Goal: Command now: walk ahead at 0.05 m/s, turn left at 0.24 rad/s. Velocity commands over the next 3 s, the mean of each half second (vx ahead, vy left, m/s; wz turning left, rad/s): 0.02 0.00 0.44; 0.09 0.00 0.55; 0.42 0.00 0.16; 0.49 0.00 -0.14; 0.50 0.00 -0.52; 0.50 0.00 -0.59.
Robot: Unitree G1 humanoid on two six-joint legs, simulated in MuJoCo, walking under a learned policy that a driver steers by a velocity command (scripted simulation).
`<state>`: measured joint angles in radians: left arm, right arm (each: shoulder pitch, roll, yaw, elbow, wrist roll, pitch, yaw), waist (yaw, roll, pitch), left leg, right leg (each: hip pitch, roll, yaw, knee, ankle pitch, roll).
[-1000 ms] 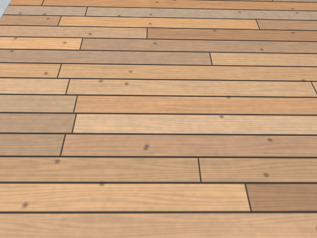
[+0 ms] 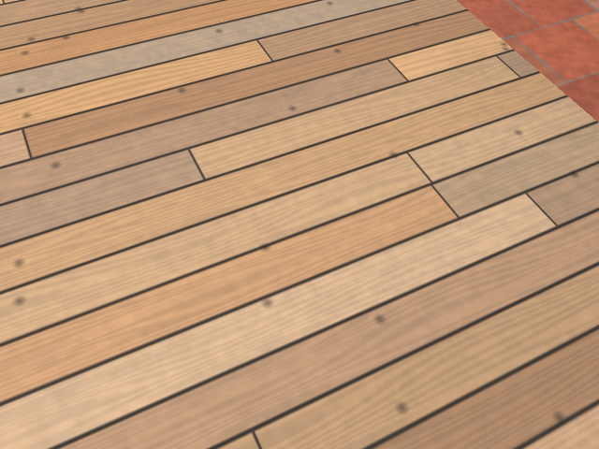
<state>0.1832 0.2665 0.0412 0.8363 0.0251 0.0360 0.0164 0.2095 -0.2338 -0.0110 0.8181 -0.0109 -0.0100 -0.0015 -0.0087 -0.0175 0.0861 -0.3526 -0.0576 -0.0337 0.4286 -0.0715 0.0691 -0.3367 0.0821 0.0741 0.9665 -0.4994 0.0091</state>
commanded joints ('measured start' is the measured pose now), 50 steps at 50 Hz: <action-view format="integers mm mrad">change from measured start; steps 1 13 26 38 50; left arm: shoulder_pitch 118 90 107 4 -94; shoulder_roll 82 256 175 132 99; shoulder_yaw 16 48 38 35 22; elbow -15 -70 -100 -155 -170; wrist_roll -5 1 6 -15 13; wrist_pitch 16 -25 -36 -3 -48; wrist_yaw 10 57 19 5 -45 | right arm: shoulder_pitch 20 -31 -78 -2 158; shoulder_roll -191 -104 -124 -222 -217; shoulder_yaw -61 -90 -71 -89 -86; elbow -49 -114 -137 -152 -97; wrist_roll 0 26 4 5 -11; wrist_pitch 8 59 89 47 -6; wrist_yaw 0 7 54 8 13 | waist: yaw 30 28 63 7 -60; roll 153 -248 -153 124 139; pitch -156 -70 -102 -50 -43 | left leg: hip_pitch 146 -271 -139 261 277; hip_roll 205 -143 32 282 213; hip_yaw -319 -66 62 -278 -376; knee -170 266 415 -102 -245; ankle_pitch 4 -458 -404 352 -326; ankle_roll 130 -87 -117 175 180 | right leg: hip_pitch -22 214 343 -274 -245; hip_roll -2 -425 -347 -139 -109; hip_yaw -32 462 -12 -32 -64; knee -60 -875 -594 129 -241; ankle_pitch -2 -101 793 33 232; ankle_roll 14 -221 -220 22 29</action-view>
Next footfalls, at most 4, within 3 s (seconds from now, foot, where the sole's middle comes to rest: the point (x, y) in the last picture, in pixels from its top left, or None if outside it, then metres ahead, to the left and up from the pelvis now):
0.24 right None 0.04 -0.11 -0.77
0.68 left None -0.05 0.09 -0.77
1.16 right None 0.17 0.00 -0.77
1.64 left None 0.30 0.34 -0.77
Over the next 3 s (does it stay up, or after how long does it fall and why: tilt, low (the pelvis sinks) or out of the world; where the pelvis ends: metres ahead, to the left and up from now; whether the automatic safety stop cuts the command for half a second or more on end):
stays up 0.88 0.52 0.01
